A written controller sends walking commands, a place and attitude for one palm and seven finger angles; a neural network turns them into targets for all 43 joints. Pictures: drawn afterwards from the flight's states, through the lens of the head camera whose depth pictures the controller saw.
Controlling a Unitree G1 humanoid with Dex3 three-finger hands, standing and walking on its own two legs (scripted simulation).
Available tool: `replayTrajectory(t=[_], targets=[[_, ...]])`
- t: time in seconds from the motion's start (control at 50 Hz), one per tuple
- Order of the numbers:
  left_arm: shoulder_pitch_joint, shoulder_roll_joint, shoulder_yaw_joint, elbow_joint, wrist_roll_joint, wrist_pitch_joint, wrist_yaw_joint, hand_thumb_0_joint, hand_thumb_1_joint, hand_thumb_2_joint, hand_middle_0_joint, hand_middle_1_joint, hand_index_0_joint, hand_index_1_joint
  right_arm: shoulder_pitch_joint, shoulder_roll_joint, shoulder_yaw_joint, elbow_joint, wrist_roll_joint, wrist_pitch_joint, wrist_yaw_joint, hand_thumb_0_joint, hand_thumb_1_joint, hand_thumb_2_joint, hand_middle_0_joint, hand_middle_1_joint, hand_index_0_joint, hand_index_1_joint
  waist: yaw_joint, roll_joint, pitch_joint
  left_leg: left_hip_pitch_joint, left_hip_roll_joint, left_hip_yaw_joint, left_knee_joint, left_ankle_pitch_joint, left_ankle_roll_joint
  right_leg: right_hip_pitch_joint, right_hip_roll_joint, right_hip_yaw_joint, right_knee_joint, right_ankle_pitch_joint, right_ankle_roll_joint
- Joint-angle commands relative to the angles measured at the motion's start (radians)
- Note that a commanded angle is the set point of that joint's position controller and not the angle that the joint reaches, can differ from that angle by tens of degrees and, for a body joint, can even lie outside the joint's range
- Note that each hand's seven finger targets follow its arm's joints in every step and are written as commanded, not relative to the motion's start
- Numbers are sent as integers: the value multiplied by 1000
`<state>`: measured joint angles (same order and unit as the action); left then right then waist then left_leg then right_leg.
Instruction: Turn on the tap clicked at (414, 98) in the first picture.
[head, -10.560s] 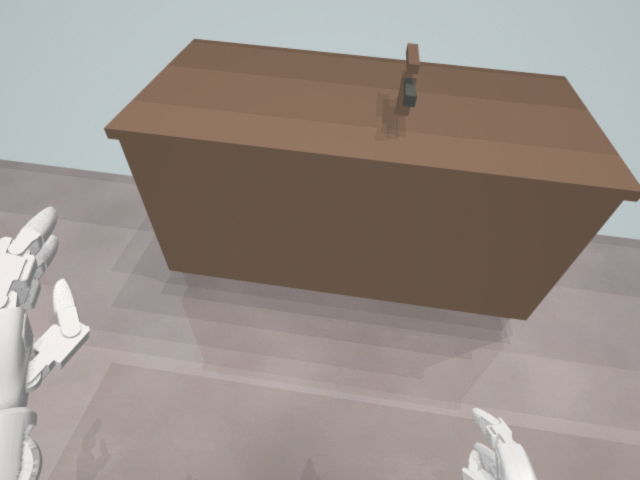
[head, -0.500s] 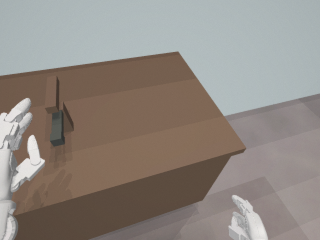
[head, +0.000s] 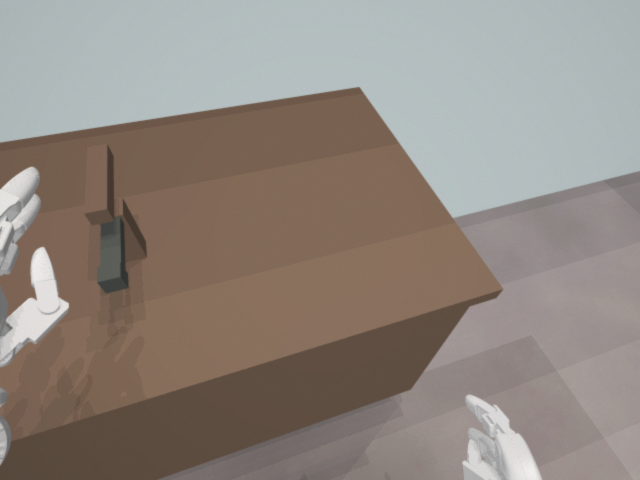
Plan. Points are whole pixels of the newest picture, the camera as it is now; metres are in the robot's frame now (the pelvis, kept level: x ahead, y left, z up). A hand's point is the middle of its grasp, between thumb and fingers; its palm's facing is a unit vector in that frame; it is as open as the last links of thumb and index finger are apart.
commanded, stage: come to a stop and stand still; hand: left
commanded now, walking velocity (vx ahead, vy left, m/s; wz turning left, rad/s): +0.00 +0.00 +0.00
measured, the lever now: (113, 277) +0.34 +0.30 +0.03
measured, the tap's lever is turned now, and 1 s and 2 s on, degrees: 0 0 0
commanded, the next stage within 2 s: look again from close up in 0.78 s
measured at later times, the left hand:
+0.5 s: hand (5, 348) +0.19 +0.28 +0.16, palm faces +0.39 -0.83 -0.39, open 7.4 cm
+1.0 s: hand (27, 364) +0.18 +0.26 +0.15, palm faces +0.34 -0.86 -0.39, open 7.4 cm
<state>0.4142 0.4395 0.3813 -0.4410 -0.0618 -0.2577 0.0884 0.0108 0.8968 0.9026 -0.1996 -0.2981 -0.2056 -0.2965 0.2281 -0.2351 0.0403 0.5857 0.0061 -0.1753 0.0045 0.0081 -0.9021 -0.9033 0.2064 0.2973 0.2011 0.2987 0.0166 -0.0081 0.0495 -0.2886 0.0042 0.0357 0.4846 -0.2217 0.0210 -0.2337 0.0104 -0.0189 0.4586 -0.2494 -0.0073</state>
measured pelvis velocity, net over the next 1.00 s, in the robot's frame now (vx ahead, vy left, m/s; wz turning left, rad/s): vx -0.03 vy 0.02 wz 0.01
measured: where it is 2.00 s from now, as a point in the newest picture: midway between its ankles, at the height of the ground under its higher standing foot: outside the picture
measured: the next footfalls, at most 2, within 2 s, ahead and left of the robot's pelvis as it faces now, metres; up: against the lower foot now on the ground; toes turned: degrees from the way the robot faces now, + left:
none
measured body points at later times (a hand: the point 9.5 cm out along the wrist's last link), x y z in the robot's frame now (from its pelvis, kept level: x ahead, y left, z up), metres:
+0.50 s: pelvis -0.03 +0.03 +0.00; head +0.00 +0.05 +0.45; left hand +0.16 +0.33 +0.18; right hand +0.18 -0.17 -0.06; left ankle +0.02 +0.10 -0.74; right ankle -0.01 -0.12 -0.74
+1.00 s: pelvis -0.03 +0.02 +0.00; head -0.01 +0.04 +0.45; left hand +0.16 +0.31 +0.17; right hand +0.14 -0.21 -0.07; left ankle +0.02 +0.10 -0.74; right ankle -0.01 -0.12 -0.74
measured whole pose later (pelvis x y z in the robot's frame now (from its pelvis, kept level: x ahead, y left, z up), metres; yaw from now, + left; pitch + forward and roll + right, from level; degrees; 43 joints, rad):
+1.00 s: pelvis -0.03 +0.02 +0.00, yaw +1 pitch -1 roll -2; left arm 0.44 0.38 0.33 -0.45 -0.04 -0.20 0.08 0.01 0.89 0.90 -0.21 -0.30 -0.21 -0.30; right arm 0.23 -0.23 0.04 0.58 0.01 -0.14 -0.04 0.01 -0.90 -0.90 0.21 0.30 0.20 0.30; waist 0.01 -0.02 0.06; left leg -0.27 -0.01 0.03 0.45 -0.16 0.05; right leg -0.19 0.00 -0.03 0.38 -0.16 0.02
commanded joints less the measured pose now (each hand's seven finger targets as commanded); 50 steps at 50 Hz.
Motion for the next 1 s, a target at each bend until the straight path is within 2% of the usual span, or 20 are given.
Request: replayTrajectory(t=[0.0,0.02,0.1,0.14,0.22,0.3,0.4,0.42,0.44,0.48,0.52,0.54,0.62,0.64,0.7,0.72,0.74,0.82,0.84,0.98], targets=[[-34,194,160,-176,-6,-57,37,0,900,900,-200,-300,-200,-300,-79,-139,-72,-126,-1,-45,-16,0,-900,-900,200,300,200,300,24,-9,-172,92,56,-101,-61,201,4,60,-102,50,-66,266,-21],[-71,252,194,-229,-5,-59,44,0,900,900,-200,-300,-200,-300,-93,-144,-69,-125,1,-39,-20,0,-900,-900,200,300,200,300,21,36,-215,122,58,-107,-66,229,8,74,-96,49,-39,273,-20],[-68,198,138,-274,-2,-52,51,0,900,900,-200,-300,-200,-300,-71,-132,-70,-116,1,-41,-17,0,-900,-900,200,300,200,300,28,118,-232,123,64,-110,-41,339,7,114,-104,23,-24,327,-20],[-51,170,116,-286,-1,-45,51,0,900,900,-200,-300,-200,-300,-73,-131,-70,-113,4,-42,-15,0,-900,-900,200,300,200,300,25,98,-240,158,79,-121,-43,395,2,96,-98,7,-13,312,-14],[-48,135,96,-278,11,-32,49,0,900,900,-200,-300,-200,-300,-94,-140,-79,-118,7,-41,-11,0,-900,-900,200,300,200,300,19,140,-218,181,96,-135,-72,342,-3,47,-82,4,-3,224,-14],[-67,102,82,-217,21,-20,36,0,900,900,-200,-300,-200,-300,-92,-127,-73,-141,3,-17,-18,0,-900,-900,200,300,200,300,8,69,-146,105,112,-147,-117,136,-8,31,-76,3,-50,129,-11],[-94,90,72,-220,23,-11,25,0,900,900,-200,-300,-200,-300,-112,-114,-62,-165,3,-1,-29,0,-900,-900,200,300,200,300,2,75,-124,70,107,-143,-158,-38,-5,37,-76,22,-88,81,-14],[-86,124,104,-223,25,-7,29,0,900,900,-200,-300,-200,-300,-122,-118,-60,-162,4,0,-31,0,-900,-900,200,300,200,300,5,101,-138,79,107,-148,-169,-45,-6,40,-73,28,-83,75,-15],[-85,74,63,-222,24,-9,23,0,900,900,-200,-300,-200,-300,-118,-107,-52,-169,-3,3,-31,0,-900,-900,200,300,200,300,6,90,-134,67,106,-150,-175,-65,-5,43,-70,19,-88,75,-14],[-100,89,68,-232,26,-7,24,0,900,900,-200,-300,-200,-300,-124,-110,-51,-175,-5,-2,-34,0,-900,-900,200,300,200,300,7,85,-125,54,107,-149,-181,-122,1,39,-71,28,-103,54,-13],[-97,127,99,-243,27,2,29,0,900,900,-200,-300,-200,-300,-128,-113,-52,-173,1,-3,-37,0,-900,-900,200,300,200,300,6,94,-143,72,105,-149,-182,-106,-2,46,-74,40,-104,49,-16],[-94,77,58,-232,25,0,24,0,900,900,-200,-300,-200,-300,-125,-102,-45,-177,-5,-2,-38,0,-900,-900,200,300,200,300,6,72,-138,62,104,-146,-182,-114,1,46,-73,32,-111,56,-14],[-102,120,89,-244,27,3,28,0,900,900,-200,-300,-200,-300,-123,-111,-51,-171,3,-11,-43,0,-900,-900,200,300,200,300,3,96,-144,80,104,-148,-181,-104,-2,43,-77,42,-115,43,-16],[-89,80,58,-232,24,-1,24,0,900,900,-200,-300,-200,-300,-118,-104,-45,-174,-4,-10,-43,0,-900,-900,200,300,200,300,5,82,-139,61,103,-152,-187,-112,1,50,-72,34,-117,52,-14],[-81,89,62,-235,20,-3,22,0,900,900,-200,-300,-200,-300,-108,-105,-53,-175,4,-18,-45,0,-900,-900,200,300,200,300,-1,72,-136,67,99,-146,-173,-92,2,51,-81,42,-128,50,-16],[-61,125,95,-224,23,1,27,0,900,900,-200,-300,-200,-300,-121,-111,-52,-170,5,-18,-47,0,-900,-900,200,300,200,300,3,76,-140,84,101,-150,-177,-76,-1,45,-82,43,-126,49,-15],[-57,75,53,-216,19,-4,21,0,900,900,-200,-300,-200,-300,-112,-104,-47,-170,0,-15,-46,0,-900,-900,200,300,200,300,3,55,-133,66,98,-148,-176,-83,2,46,-78,34,-131,53,-13],[-39,124,91,-216,18,-3,23,0,900,900,-200,-300,-200,-300,-117,-113,-55,-168,9,-20,-49,0,-900,-900,200,300,200,300,0,72,-125,82,96,-147,-170,-82,3,31,-88,53,-146,30,-17],[-45,76,50,-226,16,-10,17,0,900,900,-200,-300,-200,-300,-110,-107,-52,-168,3,-19,-48,0,-900,-900,200,300,200,300,0,60,-127,72,96,-142,-167,-82,8,38,-83,44,-144,45,-15],[-38,98,67,-233,10,-14,19,0,900,900,-200,-300,-200,-300,-102,-111,-59,-165,6,-26,-54,0,-900,-900,200,300,200,300,-1,75,-131,79,94,-142,-155,-53,11,46,-88,58,-150,59,-19]])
